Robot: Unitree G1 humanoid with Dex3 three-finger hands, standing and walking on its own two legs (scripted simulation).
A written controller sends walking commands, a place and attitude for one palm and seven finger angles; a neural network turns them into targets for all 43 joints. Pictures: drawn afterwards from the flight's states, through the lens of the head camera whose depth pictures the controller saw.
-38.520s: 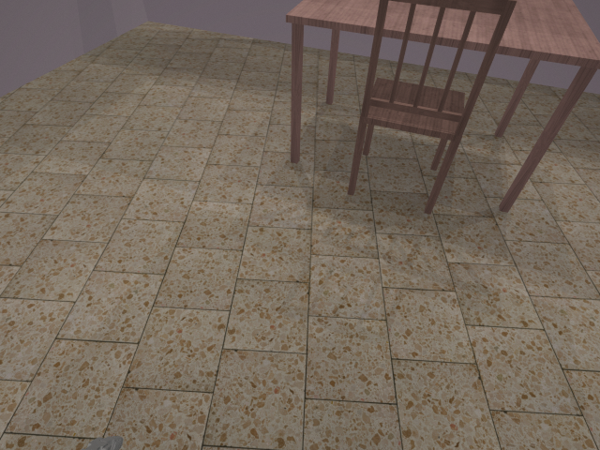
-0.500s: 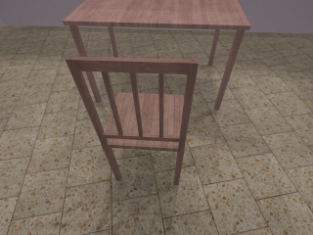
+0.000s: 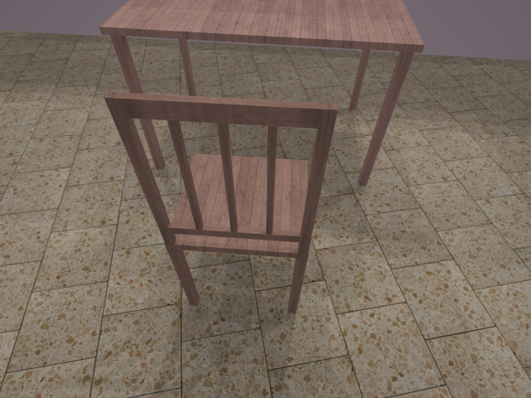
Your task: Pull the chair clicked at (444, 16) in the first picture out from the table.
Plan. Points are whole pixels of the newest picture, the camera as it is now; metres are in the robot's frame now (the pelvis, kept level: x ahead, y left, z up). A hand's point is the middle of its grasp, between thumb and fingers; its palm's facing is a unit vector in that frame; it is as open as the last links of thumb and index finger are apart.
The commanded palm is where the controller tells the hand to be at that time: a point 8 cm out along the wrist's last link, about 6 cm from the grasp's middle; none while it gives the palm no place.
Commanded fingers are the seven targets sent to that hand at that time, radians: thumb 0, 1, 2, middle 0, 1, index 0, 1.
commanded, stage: look to check the result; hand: left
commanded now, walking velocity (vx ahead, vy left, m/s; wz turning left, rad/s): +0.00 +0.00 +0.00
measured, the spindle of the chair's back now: (229, 184) +0.57 +0.11 -0.07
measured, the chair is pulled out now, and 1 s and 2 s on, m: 0.59 0.59 0.59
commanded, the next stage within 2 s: stand and wait in 0.66 s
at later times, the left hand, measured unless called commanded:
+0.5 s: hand out of the picture -0.01 +0.16 -0.17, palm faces +0.03 -0.99 -0.17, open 7.3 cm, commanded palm none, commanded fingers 0.00 0.90 0.90 -0.20 -0.30 -0.20 -0.30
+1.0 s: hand out of the picture -0.01 +0.15 -0.17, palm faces +0.04 -0.99 -0.17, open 7.3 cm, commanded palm none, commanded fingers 0.00 0.90 0.90 -0.20 -0.30 -0.20 -0.30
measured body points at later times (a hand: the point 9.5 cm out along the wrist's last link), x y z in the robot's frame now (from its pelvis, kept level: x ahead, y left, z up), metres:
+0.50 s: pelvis +0.01 +0.00 +0.00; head +0.03 +0.00 +0.45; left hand -0.01 +0.21 -0.16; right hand -0.02 -0.20 -0.16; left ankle -0.01 +0.11 -0.74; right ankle +0.02 -0.11 -0.74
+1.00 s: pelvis +0.01 +0.00 +0.00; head +0.03 -0.01 +0.45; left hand -0.01 +0.20 -0.16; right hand -0.02 -0.20 -0.16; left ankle -0.01 +0.11 -0.74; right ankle +0.02 -0.11 -0.74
